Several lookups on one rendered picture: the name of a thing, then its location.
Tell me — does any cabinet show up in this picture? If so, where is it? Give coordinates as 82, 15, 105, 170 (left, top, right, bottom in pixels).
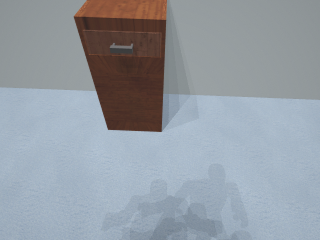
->
74, 0, 167, 132

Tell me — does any drawer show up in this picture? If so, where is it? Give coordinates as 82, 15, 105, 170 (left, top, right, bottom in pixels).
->
83, 29, 162, 57

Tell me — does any handle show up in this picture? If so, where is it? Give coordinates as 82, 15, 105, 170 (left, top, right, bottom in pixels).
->
110, 43, 134, 54

